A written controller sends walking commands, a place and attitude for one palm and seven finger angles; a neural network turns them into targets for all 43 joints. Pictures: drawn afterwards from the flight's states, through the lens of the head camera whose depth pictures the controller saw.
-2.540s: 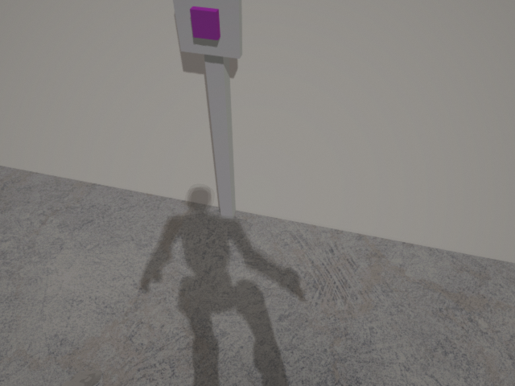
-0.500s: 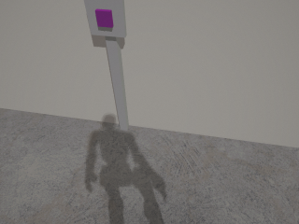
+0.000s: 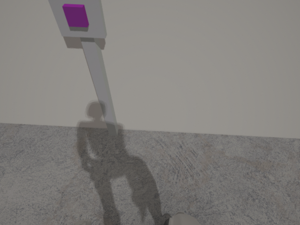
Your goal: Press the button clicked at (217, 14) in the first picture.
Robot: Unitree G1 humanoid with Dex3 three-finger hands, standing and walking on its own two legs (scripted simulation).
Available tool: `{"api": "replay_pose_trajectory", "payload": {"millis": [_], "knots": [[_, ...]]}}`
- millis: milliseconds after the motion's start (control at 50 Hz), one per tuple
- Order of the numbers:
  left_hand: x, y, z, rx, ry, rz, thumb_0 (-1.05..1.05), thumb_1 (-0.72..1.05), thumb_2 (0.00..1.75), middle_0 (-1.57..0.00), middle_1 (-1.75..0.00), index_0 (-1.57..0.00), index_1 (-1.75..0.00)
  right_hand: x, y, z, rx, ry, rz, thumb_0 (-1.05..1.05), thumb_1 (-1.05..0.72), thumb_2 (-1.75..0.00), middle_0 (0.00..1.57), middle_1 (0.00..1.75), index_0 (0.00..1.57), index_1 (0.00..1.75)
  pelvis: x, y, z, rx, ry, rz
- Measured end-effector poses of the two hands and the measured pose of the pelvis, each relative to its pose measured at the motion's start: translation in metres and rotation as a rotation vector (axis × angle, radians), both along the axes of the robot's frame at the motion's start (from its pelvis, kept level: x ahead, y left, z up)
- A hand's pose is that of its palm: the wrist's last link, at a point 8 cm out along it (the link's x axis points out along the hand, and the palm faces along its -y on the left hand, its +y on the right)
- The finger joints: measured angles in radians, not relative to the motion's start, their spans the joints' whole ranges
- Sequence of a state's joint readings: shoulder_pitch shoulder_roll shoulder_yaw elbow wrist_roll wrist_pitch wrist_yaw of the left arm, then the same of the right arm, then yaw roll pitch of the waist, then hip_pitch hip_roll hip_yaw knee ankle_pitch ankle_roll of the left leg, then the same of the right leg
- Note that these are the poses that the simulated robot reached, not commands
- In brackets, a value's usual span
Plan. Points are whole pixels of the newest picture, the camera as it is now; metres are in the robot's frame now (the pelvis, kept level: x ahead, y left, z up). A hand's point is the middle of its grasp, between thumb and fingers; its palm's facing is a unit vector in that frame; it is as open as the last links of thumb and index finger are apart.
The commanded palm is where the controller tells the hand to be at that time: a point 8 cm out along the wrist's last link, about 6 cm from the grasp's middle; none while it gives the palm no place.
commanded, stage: take the last steps up to it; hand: left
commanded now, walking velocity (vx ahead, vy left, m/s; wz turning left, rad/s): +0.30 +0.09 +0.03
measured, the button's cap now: (76, 15) +0.77 +0.28 +0.16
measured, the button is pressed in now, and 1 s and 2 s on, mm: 0 0 0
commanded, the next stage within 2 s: come to a stop and stand still in 0.50 s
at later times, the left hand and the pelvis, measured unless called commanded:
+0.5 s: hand out of the picture +0.14 +0.25 -0.19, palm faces +0.13 -0.98 -0.18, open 7.3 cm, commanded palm none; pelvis +0.19 +0.06 +0.00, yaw +2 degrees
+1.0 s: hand (82, 160) +0.35 +0.25 -0.16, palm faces +0.05 -0.97 -0.24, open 7.3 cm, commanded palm none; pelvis +0.27 +0.07 +0.00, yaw +1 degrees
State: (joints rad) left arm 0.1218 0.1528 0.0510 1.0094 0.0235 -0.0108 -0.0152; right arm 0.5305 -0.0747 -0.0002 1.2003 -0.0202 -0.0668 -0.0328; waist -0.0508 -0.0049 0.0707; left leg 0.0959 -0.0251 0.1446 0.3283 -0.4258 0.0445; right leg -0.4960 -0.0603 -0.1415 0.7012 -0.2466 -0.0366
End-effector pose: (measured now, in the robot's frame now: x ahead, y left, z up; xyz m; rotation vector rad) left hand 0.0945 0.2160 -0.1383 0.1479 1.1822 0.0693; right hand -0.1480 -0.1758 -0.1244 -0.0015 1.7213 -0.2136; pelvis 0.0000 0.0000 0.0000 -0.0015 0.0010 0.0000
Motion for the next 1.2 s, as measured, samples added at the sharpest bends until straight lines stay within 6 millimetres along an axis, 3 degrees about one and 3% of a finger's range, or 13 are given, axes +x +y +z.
{"api": "replay_pose_trajectory", "payload": {"millis": [60,120,200,300,400,460,540,660,780,880,1040,1200], "knots": [[0.046,-0.009,-0.005,0.003,-0.092,0.000,0.00,0.91,0.90,-0.20,-0.30,-0.20,-0.30,0.028,-0.007,-0.014,0.014,0.015,-0.002,0.00,-0.91,-0.90,0.20,0.30,0.20,0.30,0.029,-0.008,-0.012,0.001,-0.010,0.014],[0.060,-0.011,-0.002,0.000,-0.124,0.042,0.00,0.91,0.90,-0.20,-0.30,-0.20,-0.30,0.080,-0.022,-0.021,0.002,-0.043,0.036,0.00,-0.91,-0.90,0.20,0.30,0.20,0.30,0.050,-0.010,-0.011,-0.013,-0.028,0.037],[0.054,0.005,0.006,0.036,-0.076,0.123,-0.02,0.94,0.90,-0.20,-0.30,-0.20,-0.30,0.177,-0.041,-0.019,-0.041,-0.214,0.103,0.01,-0.91,-0.90,0.20,0.30,0.20,0.30,0.077,-0.006,0.000,-0.021,-0.024,0.047],[0.041,0.033,0.008,0.060,0.050,0.136,-0.02,0.95,0.90,-0.20,-0.30,-0.20,-0.30,0.292,-0.047,-0.004,-0.092,-0.416,0.166,0.01,-0.93,-0.90,0.20,0.30,0.19,0.30,0.113,0.008,0.009,-0.022,-0.008,0.045],[0.030,0.057,-0.003,0.031,0.172,0.184,-0.01,0.93,0.90,-0.20,-0.30,-0.20,-0.30,0.377,-0.034,0.008,-0.125,-0.517,0.246,0.01,-0.93,-0.90,0.20,0.30,0.19,0.30,0.154,0.035,0.006,-0.030,-0.009,0.045],[0.031,0.074,-0.017,0.011,0.248,0.207,0.00,0.92,0.90,-0.20,-0.30,-0.20,-0.30,0.415,-0.016,0.006,-0.149,-0.554,0.280,0.01,-0.93,-0.90,0.20,0.30,0.19,0.30,0.180,0.056,-0.004,-0.028,-0.014,0.043],[0.056,0.089,-0.014,0.012,0.293,0.186,0.00,0.92,0.90,-0.20,-0.30,-0.20,-0.30,0.428,0.008,0.006,-0.143,-0.539,0.261,0.00,-0.92,-0.90,0.20,0.30,0.19,0.30,0.203,0.070,0.000,-0.012,-0.021,0.020],[0.131,0.096,0.002,0.019,0.216,0.139,0.00,0.92,0.90,-0.20,-0.30,-0.20,-0.30,0.410,0.030,0.002,-0.111,-0.409,0.179,0.00,-0.94,-0.90,0.20,0.30,0.20,0.30,0.239,0.081,0.013,0.010,-0.009,0.000],[0.199,0.090,0.004,0.061,0.147,0.096,0.01,0.94,0.90,-0.20,-0.30,-0.20,-0.30,0.395,0.044,-0.013,-0.048,-0.272,0.112,0.00,-0.93,-0.90,0.20,0.30,0.20,0.30,0.268,0.074,0.009,0.029,-0.019,0.001],[0.234,0.084,0.004,0.099,0.104,0.062,0.01,0.93,0.90,-0.20,-0.30,-0.20,-0.30,0.400,0.040,-0.031,-0.016,-0.227,0.052,0.00,-0.91,-0.90,0.20,0.30,0.20,0.30,0.280,0.063,-0.001,0.024,-0.016,0.002],[0.245,0.084,0.009,0.082,0.028,0.090,0.00,0.92,0.90,-0.20,-0.30,-0.20,-0.30,0.440,0.024,-0.024,-0.067,-0.306,0.118,0.00,-0.91,-0.90,0.20,0.30,0.20,0.30,0.265,0.073,0.003,0.012,-0.013,0.021],[0.221,0.126,-0.003,0.073,-0.030,0.092,0.00,0.91,0.90,-0.20,-0.30,-0.20,-0.30,0.471,0.035,-0.005,-0.162,-0.570,0.174,0.00,-0.91,-0.90,0.20,0.30,0.20,0.30,0.240,0.107,-0.008,0.003,-0.044,0.021]]}}
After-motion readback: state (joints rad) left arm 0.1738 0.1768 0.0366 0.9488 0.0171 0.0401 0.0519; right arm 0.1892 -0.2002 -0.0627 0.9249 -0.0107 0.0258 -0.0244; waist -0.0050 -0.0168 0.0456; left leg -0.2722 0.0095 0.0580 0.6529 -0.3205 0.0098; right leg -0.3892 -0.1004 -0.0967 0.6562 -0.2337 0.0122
